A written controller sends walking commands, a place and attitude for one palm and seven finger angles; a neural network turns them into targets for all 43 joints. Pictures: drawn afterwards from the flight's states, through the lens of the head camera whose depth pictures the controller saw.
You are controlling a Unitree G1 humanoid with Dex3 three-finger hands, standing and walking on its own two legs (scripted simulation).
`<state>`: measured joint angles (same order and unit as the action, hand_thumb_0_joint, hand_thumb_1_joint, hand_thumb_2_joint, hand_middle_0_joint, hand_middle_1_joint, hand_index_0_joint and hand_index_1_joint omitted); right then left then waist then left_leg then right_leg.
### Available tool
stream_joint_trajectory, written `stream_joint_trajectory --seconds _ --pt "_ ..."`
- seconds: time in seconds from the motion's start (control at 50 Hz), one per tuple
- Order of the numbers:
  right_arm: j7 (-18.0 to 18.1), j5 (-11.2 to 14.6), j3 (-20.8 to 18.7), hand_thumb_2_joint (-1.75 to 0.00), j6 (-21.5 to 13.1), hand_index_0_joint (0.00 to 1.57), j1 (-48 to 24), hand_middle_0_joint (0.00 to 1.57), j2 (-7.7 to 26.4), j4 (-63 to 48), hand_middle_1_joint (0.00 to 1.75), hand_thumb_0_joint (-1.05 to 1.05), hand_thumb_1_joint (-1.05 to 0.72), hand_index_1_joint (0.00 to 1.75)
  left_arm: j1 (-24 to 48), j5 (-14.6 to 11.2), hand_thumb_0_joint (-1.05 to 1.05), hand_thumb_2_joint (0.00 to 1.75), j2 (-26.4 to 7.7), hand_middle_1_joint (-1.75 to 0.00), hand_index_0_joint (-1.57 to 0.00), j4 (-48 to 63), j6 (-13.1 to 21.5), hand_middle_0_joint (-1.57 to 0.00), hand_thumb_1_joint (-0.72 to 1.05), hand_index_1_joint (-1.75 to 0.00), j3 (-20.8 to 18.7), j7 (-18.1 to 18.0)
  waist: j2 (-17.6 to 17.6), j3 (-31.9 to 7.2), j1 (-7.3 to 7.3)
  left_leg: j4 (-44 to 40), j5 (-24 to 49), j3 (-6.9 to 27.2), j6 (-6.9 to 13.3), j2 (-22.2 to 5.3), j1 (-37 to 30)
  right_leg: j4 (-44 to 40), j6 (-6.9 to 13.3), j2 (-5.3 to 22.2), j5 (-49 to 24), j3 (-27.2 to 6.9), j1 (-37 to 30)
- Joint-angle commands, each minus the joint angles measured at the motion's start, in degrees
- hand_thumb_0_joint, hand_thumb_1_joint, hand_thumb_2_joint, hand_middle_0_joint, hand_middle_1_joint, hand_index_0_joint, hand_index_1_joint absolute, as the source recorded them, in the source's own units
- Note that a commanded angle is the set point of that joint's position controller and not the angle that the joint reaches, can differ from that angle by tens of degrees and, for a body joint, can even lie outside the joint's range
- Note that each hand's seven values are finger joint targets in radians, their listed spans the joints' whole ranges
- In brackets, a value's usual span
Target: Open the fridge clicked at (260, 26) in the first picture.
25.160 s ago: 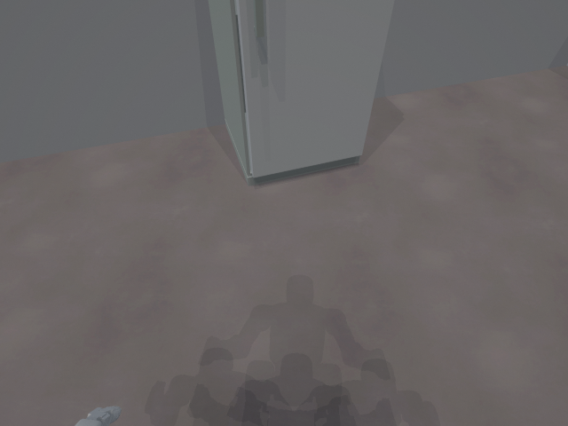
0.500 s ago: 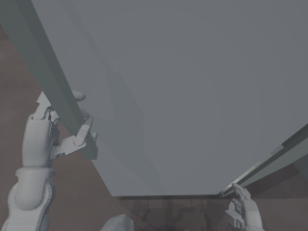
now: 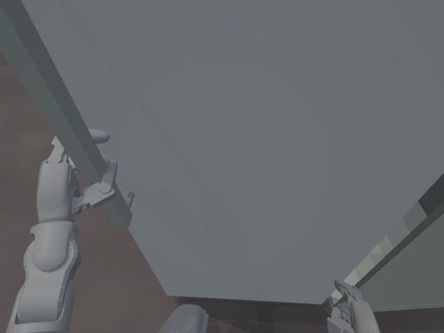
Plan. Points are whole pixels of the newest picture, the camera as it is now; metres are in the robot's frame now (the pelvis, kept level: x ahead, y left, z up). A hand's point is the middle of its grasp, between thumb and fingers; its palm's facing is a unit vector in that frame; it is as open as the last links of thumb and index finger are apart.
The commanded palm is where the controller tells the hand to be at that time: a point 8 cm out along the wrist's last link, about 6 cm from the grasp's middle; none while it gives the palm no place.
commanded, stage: stop walking and hold the door back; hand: left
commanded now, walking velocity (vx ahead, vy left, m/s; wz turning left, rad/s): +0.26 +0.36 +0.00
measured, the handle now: (84, 127) +0.32 +0.22 +0.24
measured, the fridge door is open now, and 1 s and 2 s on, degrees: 83 74 74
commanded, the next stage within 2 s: loosen the grip on the handle in 1.66 s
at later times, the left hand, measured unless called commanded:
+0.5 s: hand (115, 150) +0.35 +0.21 +0.17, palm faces +0.23 -0.94 -0.24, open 6.1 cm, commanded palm +0.32 +0.28 +0.15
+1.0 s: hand (120, 143) +0.37 +0.21 +0.16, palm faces +0.12 -0.97 -0.20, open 6.3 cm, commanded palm +0.32 +0.29 +0.15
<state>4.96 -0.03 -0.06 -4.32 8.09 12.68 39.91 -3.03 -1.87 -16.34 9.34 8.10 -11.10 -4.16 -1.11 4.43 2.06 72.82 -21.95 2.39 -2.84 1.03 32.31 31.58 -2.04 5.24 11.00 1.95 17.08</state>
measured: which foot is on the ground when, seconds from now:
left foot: up 0.00-0.18, down 0.20-0.46, up 0.48-0.72, down 0.74-1.00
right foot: down 0.00-0.20, up 0.22-0.44, down 0.46-1.00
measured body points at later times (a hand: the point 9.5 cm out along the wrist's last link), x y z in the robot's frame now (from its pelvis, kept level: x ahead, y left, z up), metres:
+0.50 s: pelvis -0.09 +0.00 -0.01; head -0.07 -0.01 +0.44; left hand +0.33 +0.26 +0.18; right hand +0.00 -0.23 -0.14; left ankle -0.06 +0.11 -0.72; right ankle -0.03 -0.12 -0.73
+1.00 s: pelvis -0.06 +0.05 +0.00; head -0.02 +0.05 +0.45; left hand +0.36 +0.26 +0.17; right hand +0.04 -0.20 -0.11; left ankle -0.02 +0.16 -0.73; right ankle -0.07 -0.07 -0.73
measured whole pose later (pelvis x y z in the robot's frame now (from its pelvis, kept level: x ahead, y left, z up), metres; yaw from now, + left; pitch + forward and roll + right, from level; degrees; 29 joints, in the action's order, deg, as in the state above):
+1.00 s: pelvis -0.06 +0.05 +0.00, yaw -4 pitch +1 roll -2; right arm 4.4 1.4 2.1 -3.8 13.6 11.1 36.4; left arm 23.6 -1.9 -21.2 -18.7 10.5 -16.8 -1.3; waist -1.2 4.5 -6.3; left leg 35.3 -15.7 -6.3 -0.2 -5.9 19.9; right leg 30.3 0.5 -1.1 15.8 3.0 14.9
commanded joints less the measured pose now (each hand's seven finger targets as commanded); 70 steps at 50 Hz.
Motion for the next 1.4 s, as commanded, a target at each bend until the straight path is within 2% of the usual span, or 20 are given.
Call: stream_joint_trajectory --seconds 0.0,0.12,0.16,0.18,0.2,0.24,0.28,0.38,0.4,0.44,0.48,0.58,0.66,0.74,0.8,0.86,0.92,1.0,1.16,1.38 --pt "0.8 0.1 -2.0 -0.90 -1.8 0.20 -3.5 0.20 6.3 -8.0 0.30 0.00 -0.90 0.30 28.4 -0.7 0.00 0.90 -17.0 -1.40 -0.45 -4.6 3.4 -0.45 0.90 -1.40 -9.5 -2.8 11.6 -11.9 -1.52 -13.2 2.3 -1.3 0.9 -0.3 -4.5 -18.2 5.6 14.4 10.2 -13.3 -4.9" --pt "0.7 0.4 -2.5 -0.90 -1.2 0.20 -0.8 0.20 7.7 -7.5 0.30 0.00 -0.90 0.30 44.8 0.0 0.00 0.90 -17.8 -1.40 -0.45 -15.8 4.2 -0.45 0.90 -1.40 -5.5 -2.7 14.4 -13.0 -1.12 -42.8 -4.9 -7.9 4.4 1.2 -23.0 -21.3 4.8 13.2 25.0 -11.9 2.2" --pt "0.6 -0.2 -2.1 -0.90 -1.0 0.20 2.1 0.20 9.0 -7.6 0.30 0.00 -0.90 0.30 49.8 0.4 0.00 0.90 -15.1 -1.40 -0.45 -18.7 5.5 -0.45 0.90 -1.40 -2.0 -1.6 -0.3 -14.6 -2.76 -56.8 -10.3 -3.6 7.6 -1.5 -28.4 -8.8 1.9 5.0 26.1 -5.0 6.4" --pt "0.4 -0.2 -2.0 -0.90 -1.1 0.20 1.5 0.20 11.0 -8.8 0.30 0.00 -0.90 0.30 54.1 0.4 0.00 0.90 -12.0 -1.40 -0.45 -18.0 6.5 -0.45 0.90 -1.40 0.4 -1.2 -19.5 -13.3 -2.95 -65.2 -22.3 12.1 11.8 -12.6 -28.5 8.8 -0.9 -3.7 22.3 4.2 13.2" --pt "0.5 0.4 -1.8 -0.90 -1.6 0.20 0.2 0.20 10.0 -9.5 0.30 0.00 -0.90 0.30 60.9 1.2 0.00 0.90 -12.9 -1.40 -0.45 -18.6 6.0 -0.45 0.90 -1.40 -0.2 -1.7 -25.6 -9.0 -2.75 -67.6 -19.9 20.8 16.0 -20.6 -24.1 23.6 -0.6 -5.5 19.0 6.7 17.6" --pt "0.6 1.4 -1.9 -0.90 -1.7 0.20 1.0 0.20 8.7 -7.8 0.30 0.00 -0.90 0.30 67.4 2.4 0.00 0.90 -19.6 -1.40 -0.45 -20.6 6.2 -0.45 0.90 -1.40 -3.5 -2.4 -13.4 -13.1 -2.62 -64.0 -7.3 23.4 18.0 -22.1 -24.8 32.8 0.9 -2.5 13.4 -1.1 18.4" --pt "0.9 2.5 -2.8 -0.90 -1.5 0.20 3.0 0.20 10.3 -6.9 0.30 0.00 -0.90 0.30 66.6 2.0 0.00 0.90 -17.6 -1.40 -0.45 -33.6 4.4 -0.45 0.90 -1.40 -2.5 -1.1 -0.8 -14.0 -0.93 -56.6 -2.1 12.6 15.4 -18.3 -23.7 22.7 0.8 -1.8 11.4 -1.1 12.9" --pt "2.0 2.1 -0.5 -0.90 -1.8 0.20 3.6 0.20 9.7 -5.5 0.30 0.00 -0.90 0.30 73.9 1.3 0.00 0.90 -17.7 -1.40 -0.45 -43.8 2.6 -0.45 0.90 -1.40 -0.9 0.4 -10.6 -15.9 -1.14 -49.6 -7.8 2.6 9.2 -12.1 -14.2 -0.9 1.6 -5.3 11.4 3.8 -10.5" --pt "2.2 1.7 -0.7 -0.90 -1.6 0.20 3.7 0.20 9.6 -4.9 0.30 0.00 -0.90 0.30 73.9 1.7 0.00 0.90 -20.8 -1.40 -0.45 -46.8 2.7 -0.45 0.90 -1.40 -3.0 0.2 -5.5 -16.1 -0.55 -42.9 -9.9 1.5 7.8 -9.9 -6.7 -5.0 3.5 -2.1 16.6 -2.6 -17.0" --pt "2.4 1.7 -2.1 -0.90 -1.2 0.20 4.5 0.20 9.3 -5.1 0.30 0.00 -0.90 0.30 73.2 1.5 0.00 0.90 -28.7 -1.40 -0.45 -50.3 2.2 -0.45 0.90 -1.40 -9.0 0.1 18.0 -12.8 -0.07 -16.5 -10.5 -3.4 3.1 -1.8 8.0 -21.2 13.2 18.6 29.8 -34.6 -18.9" --pt "2.1 1.2 -2.0 -0.90 -2.9 0.20 5.9 0.20 9.4 -3.8 0.30 0.00 -0.90 0.30 71.9 2.6 0.00 0.90 -29.8 -1.40 -0.45 -49.9 2.7 -0.45 0.90 -1.40 -10.7 0.3 9.5 -16.3 -1.23 -9.0 -5.3 1.3 2.8 -3.7 7.2 -17.0 12.9 18.2 15.5 -27.6 -19.1" --pt "2.0 1.0 -0.9 -0.90 -4.0 0.20 5.6 0.20 9.1 -2.8 0.30 0.00 -0.90 0.30 65.9 1.3 0.00 0.90 -29.4 -1.40 -0.45 -51.6 3.7 -0.45 0.90 -1.40 -13.7 1.0 16.6 -14.2 -1.56 -21.8 0.2 -4.2 2.8 -3.9 -3.7 -14.3 9.1 10.4 11.2 -9.9 -9.5" --pt "1.9 0.6 -0.8 -0.90 -4.4 0.20 6.1 0.20 8.7 -3.1 0.30 0.00 -0.90 0.30 60.6 1.1 0.00 0.90 -27.3 -1.40 -0.45 -44.8 4.7 -0.45 0.90 -1.40 -12.6 0.9 10.1 -15.4 -2.64 -42.6 9.6 -9.4 2.3 -2.1 -21.5 -9.0 6.6 5.6 9.0 -3.7 -3.9" --pt "0.9 1.5 -2.0 -0.90 -3.3 0.20 4.9 0.20 11.0 -6.5 0.30 0.00 -0.90 0.30 58.1 0.2 0.00 0.90 -21.0 -1.40 -0.45 -35.1 6.0 -0.45 0.90 -1.40 -8.8 1.8 -7.7 -14.7 -1.98 -53.7 18.3 11.7 8.7 -17.2 -23.5 8.1 1.0 -6.2 7.1 2.1 1.0" --pt "0.4 0.6 -1.6 -0.90 -2.8 0.20 3.6 0.20 9.1 -7.4 0.30 0.00 -0.90 0.30 56.5 1.0 0.00 0.90 -20.5 -1.40 -0.45 -28.5 6.8 -0.45 0.90 -1.40 -8.7 2.0 -10.6 -12.7 -2.47 -54.4 20.1 12.6 11.6 -21.0 -18.8 8.2 1.3 -4.9 15.3 0.0 -1.3" --pt "0.0 0.8 -2.7 -0.90 -2.0 0.20 5.1 0.20 10.9 -8.8 0.30 0.00 -0.90 0.30 44.0 1.3 0.00 0.90 -25.6 -1.40 -0.45 -20.5 6.8 -0.45 0.90 -1.40 -14.6 1.1 -9.3 -20.3 -2.10 -41.1 37.2 1.2 6.2 -14.6 -23.2 -5.2 2.1 -3.4 -3.3 -0.6 -9.3" --pt "0.2 1.4 -1.7 -0.90 -2.1 0.20 4.0 0.20 8.1 -11.1 0.30 0.00 -0.90 0.30 37.9 0.7 0.00 0.90 -22.9 -1.40 -0.45 -15.9 5.9 -0.45 0.90 -1.40 -13.3 1.0 -1.1 -22.0 -3.86 -37.7 27.0 -4.8 1.9 -8.2 -15.6 -3.1 5.7 4.3 -32.7 -5.2 -18.1" --pt "1.0 1.4 -1.0 -0.90 -1.9 0.20 1.9 0.20 7.1 -11.3 0.30 0.00 -0.90 0.30 36.3 -1.0 0.00 0.90 -23.4 -1.40 -0.45 -12.9 4.9 -0.45 0.90 -1.40 -15.3 0.1 7.5 -22.8 -2.27 -36.5 13.2 -4.2 2.0 -6.1 -14.2 -1.9 6.1 6.3 -41.8 -7.4 -18.7" --pt "1.4 1.0 -0.3 -0.90 -0.9 0.20 -0.6 0.20 7.5 -10.2 0.30 0.00 -0.90 0.30 39.3 -1.0 0.00 0.90 -17.0 -1.40 -0.45 -13.4 4.5 -0.45 0.90 -1.40 -8.6 0.0 -5.9 -19.3 -2.09 -46.1 34.4 0.9 5.2 -12.2 -25.5 -2.2 0.9 -2.6 -10.2 -1.1 -6.1" --pt "1.9 1.1 -1.0 -0.90 -0.1 0.20 0.8 0.20 8.1 -7.7 0.30 0.00 -0.90 0.30 52.1 -0.4 0.00 0.90 -18.4 -1.40 -0.45 -28.4 4.0 -0.45 0.90 -1.40 -6.2 -0.7 2.7 -16.4 -2.52 -44.7 13.1 -3.1 3.8 -7.2 -23.1 -12.5 1.9 1.5 4.1 -5.5 -1.6"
